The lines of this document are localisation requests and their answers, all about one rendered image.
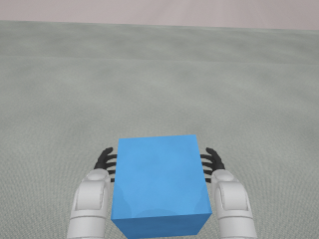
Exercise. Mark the robot right hand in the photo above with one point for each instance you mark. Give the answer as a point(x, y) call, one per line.
point(215, 165)

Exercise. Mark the carton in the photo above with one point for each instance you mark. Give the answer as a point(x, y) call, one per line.
point(160, 188)

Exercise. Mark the robot left hand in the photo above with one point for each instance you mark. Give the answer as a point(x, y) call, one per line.
point(102, 161)

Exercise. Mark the left robot forearm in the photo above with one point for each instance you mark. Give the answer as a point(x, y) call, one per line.
point(90, 206)

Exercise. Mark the right robot forearm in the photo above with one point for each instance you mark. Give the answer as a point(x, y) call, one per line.
point(233, 210)

